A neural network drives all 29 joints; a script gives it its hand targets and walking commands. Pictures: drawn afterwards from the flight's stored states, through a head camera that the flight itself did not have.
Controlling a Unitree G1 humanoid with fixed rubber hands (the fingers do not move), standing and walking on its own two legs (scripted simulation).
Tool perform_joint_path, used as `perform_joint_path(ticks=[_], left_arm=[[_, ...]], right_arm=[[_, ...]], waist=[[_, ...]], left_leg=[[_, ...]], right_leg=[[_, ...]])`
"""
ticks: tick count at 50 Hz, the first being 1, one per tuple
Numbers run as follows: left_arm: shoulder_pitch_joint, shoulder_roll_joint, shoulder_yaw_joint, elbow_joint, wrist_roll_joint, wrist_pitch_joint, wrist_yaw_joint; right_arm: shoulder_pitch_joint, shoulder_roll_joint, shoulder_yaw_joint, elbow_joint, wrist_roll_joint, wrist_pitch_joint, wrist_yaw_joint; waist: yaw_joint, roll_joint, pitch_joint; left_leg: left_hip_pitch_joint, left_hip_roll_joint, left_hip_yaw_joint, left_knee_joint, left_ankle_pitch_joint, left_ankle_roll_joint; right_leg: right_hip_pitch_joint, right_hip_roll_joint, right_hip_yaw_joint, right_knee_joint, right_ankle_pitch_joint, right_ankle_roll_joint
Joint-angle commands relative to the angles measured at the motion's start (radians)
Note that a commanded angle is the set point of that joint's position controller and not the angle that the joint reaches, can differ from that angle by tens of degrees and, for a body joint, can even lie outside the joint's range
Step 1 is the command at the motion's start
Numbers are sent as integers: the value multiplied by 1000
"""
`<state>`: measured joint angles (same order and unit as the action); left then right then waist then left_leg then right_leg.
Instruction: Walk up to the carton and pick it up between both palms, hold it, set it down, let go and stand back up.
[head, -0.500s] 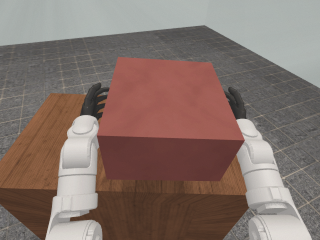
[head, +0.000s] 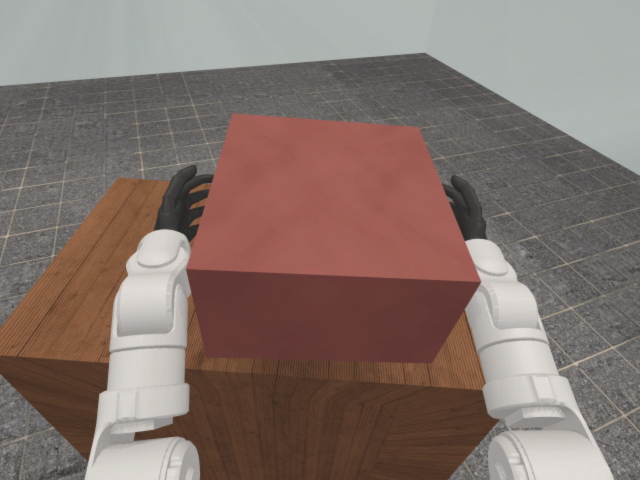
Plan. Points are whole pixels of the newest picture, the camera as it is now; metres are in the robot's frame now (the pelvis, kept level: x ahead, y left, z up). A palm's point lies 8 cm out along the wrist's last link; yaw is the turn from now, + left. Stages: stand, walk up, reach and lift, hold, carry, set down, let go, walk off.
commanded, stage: hold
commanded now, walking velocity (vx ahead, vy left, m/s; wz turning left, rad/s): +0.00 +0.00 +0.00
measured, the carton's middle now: (324, 229) +0.38 +0.00 +0.16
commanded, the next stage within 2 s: none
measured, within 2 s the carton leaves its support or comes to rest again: neither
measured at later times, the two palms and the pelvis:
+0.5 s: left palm (189, 221) +0.37 +0.16 +0.17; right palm (471, 239) +0.36 -0.18 +0.15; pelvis +0.00 +0.00 +0.00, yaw -1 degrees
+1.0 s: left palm (180, 227) +0.36 +0.17 +0.17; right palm (467, 239) +0.36 -0.18 +0.16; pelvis +0.01 +0.00 +0.00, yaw +0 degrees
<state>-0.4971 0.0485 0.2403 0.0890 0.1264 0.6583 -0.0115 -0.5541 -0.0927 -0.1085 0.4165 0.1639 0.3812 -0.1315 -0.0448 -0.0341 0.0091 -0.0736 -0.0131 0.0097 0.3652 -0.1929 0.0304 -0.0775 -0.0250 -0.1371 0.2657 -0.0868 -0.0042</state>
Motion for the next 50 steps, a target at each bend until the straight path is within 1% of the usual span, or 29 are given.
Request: perform_joint_path(ticks=[1, 3, 4, 5, 7, 10, 11, 12, 13, 14, 15, 19, 21, 22, 23, 25, 26, 28, 31, 33, 36, 37, 38, 39, 42, 44, 46, 47, 50], left_arm=[[-788, -553, -532, -176, -147, -73, -139], [-798, -554, -508, -151, -135, -72, -139], [-780, -548, -487, -101, -124, -64, -141], [-778, -556, -481, -79, -115, -60, -141], [-781, -574, -497, -98, -125, -62, -135], [-800, -575, -484, -96, -118, -63, -126], [-804, -566, -467, -67, -113, -60, -128], [-814, -587, -483, -86, -125, -64, -125], [-817, -585, -481, -86, -126, -66, -120], [-831, -586, -478, -78, -125, -68, -114], [-819, -586, -472, -55, -126, -66, -113], [-818, -588, -466, -47, -132, -70, -117], [-821, -578, -459, -51, -130, -75, -118], [-800, -572, -452, -51, -127, -75, -120], [-782, -568, -458, -80, -128, -77, -121], [-769, -574, -488, -115, -144, -81, -122], [-783, -555, -479, -122, -143, -85, -124], [-741, -566, -499, -162, -147, -81, -123], [-716, -565, -526, -188, -146, -71, -124], [-714, -539, -517, -209, -137, -65, -134], [-705, -509, -480, -208, -109, -52, -149], [-704, -511, -483, -218, -109, -50, -152], [-689, -516, -487, -224, -111, -48, -155], [-710, -510, -496, -231, -114, -49, -155], [-723, -533, -521, -241, -125, -49, -152], [-732, -546, -542, -224, -144, -57, -144], [-736, -539, -527, -214, -135, -64, -143], [-696, -555, -548, -216, -141, -59, -144], [-724, -544, -540, -222, -136, -60, -139]], right_arm=[[-814, 551, 414, -310, 66, -86, 140], [-815, 555, 395, -268, 51, -87, 152], [-839, 543, 383, -261, 40, -92, 158], [-840, 535, 367, -235, 31, -96, 163], [-855, 529, 368, -244, 39, -113, 172], [-872, 539, 377, -214, 46, -119, 177], [-903, 540, 383, -226, 50, -122, 177], [-914, 540, 376, -234, 56, -127, 180], [-922, 548, 385, -241, 60, -130, 182], [-921, 539, 369, -201, 53, -128, 186], [-954, 545, 381, -231, 52, -139, 189], [-943, 558, 379, -226, 47, -137, 181], [-928, 572, 382, -218, 51, -134, 178], [-928, 582, 404, -242, 55, -136, 173], [-884, 585, 412, -231, 61, -128, 166], [-902, 583, 450, -299, 91, -128, 154], [-901, 597, 468, -308, 101, -121, 147], [-868, 588, 484, -347, 121, -117, 137], [-815, 556, 473, -351, 120, -105, 128], [-781, 546, 467, -341, 114, -90, 121], [-753, 559, 464, -325, 107, -73, 119], [-738, 555, 457, -315, 104, -69, 119], [-744, 559, 469, -350, 107, -73, 118], [-744, 558, 464, -341, 107, -70, 117], [-796, 562, 470, -400, 111, -85, 120], [-829, 556, 465, -422, 106, -93, 121], [-790, 553, 452, -364, 93, -84, 124], [-786, 544, 455, -398, 99, -92, 126], [-783, 522, 445, -357, 97, -86, 138]], waist=[[-45, 70, -461], [-31, 67, -430], [-18, 65, -407], [-21, 73, -398], [-21, 88, -443], [-10, 80, -446], [7, 75, -446], [-3, 82, -470], [11, 78, -484], [3, 81, -448], [19, 60, -471], [6, 40, -476], [8, 39, -475], [20, 24, -492], [7, 17, -493], [7, 29, -551], [18, 21, -548], [4, 39, -564], [-21, 70, -517], [-33, 58, -496], [-20, 41, -423], [-30, 43, -423], [-22, 44, -440], [-32, 61, -428], [-22, 75, -470], [-29, 77, -494], [-33, 73, -443], [-42, 83, -478], [-39, 92, -455]], left_leg=[[-32, -19, -41, -76, 241, -62], [-64, -12, -40, -103, 171, -52], [-84, -13, -35, -115, 129, -44], [-84, -6, -38, -126, 101, -45], [-48, 0, -41, -110, 158, -55], [-25, 0, -40, -93, 212, -59], [-36, -5, -38, -93, 202, -51], [-36, 1, -44, -97, 195, -52], [-37, -2, -39, -94, 195, -48], [-37, 3, -41, -100, 193, -54], [-32, 1, -38, -94, 193, -45], [-55, -4, -38, -95, 182, -35], [-63, -8, -31, -99, 172, -28], [-58, -15, -27, -85, 206, -24], [-42, -16, -30, -77, 254, -29], [-32, -24, -35, -53, 324, -39], [-41, -32, -32, -46, 328, -35], [-24, -32, -37, -38, 376, -48], [3, -25, -43, -30, 414, -70], [-9, -32, -40, -38, 383, -66], [-57, -34, -31, -67, 314, -56], [-53, -31, -33, -75, 301, -58], [-47, -31, -34, -68, 325, -57], [-46, -31, -35, -68, 319, -64], [-30, -30, -34, -56, 326, -65], [-14, -28, -38, -45, 339, -67], [-13, -24, -39, -51, 333, -69], [6, -19, -43, -44, 364, -76], [7, -14, -45, -56, 342, -83]], right_leg=[[246, 55, 77, 24, 122, 10], [236, 51, 76, 20, 51, 4], [227, 49, 76, 11, 16, 1], [221, 52, 71, 13, -14, -1], [218, 59, 68, 21, 6, -7], [211, 62, 68, 19, 22, -3], [216, 59, 72, 12, 13, -2], [216, 64, 69, 18, 9, -4], [223, 63, 73, 20, 14, -3], [195, 67, 69, 19, -1, -5], [197, 66, 69, 15, 2, -3], [226, 62, 78, 16, 32, -3], [242, 59, 84, 18, 41, 3], [263, 56, 88, 22, 81, 7], [279, 58, 89, 27, 138, 11], [308, 64, 93, 36, 218, 14], [323, 58, 96, 37, 235, 23], [337, 63, 95, 47, 295, 23], [296, 64, 89, 42, 288, 17], [307, 58, 89, 38, 300, 20], [326, 48, 89, 40, 274, 28], [332, 49, 88, 41, 265, 27], [340, 49, 90, 44, 288, 28], [330, 48, 89, 43, 270, 27], [315, 51, 80, 42, 243, 23], [292, 55, 78, 41, 239, 21], [267, 55, 77, 34, 212, 19], [277, 58, 78, 39, 241, 16], [248, 62, 73, 30, 174, 8]])
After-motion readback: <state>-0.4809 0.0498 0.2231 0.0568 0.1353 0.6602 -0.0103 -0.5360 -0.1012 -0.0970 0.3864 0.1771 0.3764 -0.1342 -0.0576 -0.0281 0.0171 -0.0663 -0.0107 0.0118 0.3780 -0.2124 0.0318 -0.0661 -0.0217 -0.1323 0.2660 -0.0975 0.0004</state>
